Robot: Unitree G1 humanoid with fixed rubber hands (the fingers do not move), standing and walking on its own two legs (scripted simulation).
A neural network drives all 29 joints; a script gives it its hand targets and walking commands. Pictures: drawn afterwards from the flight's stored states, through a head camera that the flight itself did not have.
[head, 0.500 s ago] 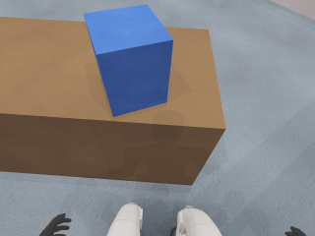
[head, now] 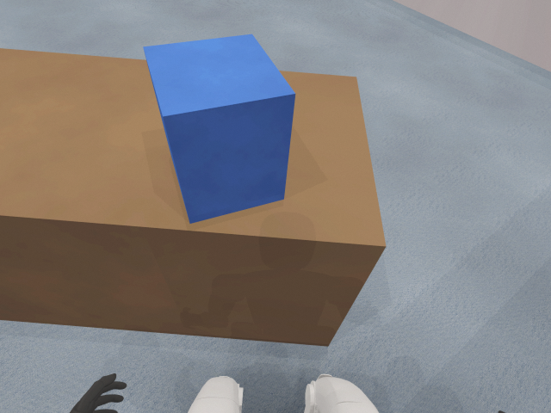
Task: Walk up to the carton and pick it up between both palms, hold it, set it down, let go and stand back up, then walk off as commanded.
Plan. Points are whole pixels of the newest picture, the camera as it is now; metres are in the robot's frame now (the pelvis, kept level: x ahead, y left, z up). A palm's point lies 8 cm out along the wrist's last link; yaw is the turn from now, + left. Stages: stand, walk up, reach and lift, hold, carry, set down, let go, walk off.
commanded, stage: walk up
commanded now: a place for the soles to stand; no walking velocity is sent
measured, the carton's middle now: (220, 130) +0.58 +0.15 +0.06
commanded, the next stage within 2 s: none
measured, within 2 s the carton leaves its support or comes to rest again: neither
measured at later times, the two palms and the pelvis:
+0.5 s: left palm (103, 395) +0.15 +0.27 -0.09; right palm out of the picture +0.10 -0.36 -0.08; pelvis +0.02 -0.03 +0.00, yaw +0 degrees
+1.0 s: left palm (98, 393) +0.15 +0.28 -0.09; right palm out of the picture +0.09 -0.35 -0.07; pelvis +0.02 -0.02 +0.00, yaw +0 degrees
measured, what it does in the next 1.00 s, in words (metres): steps on the spot: right foot, then left foot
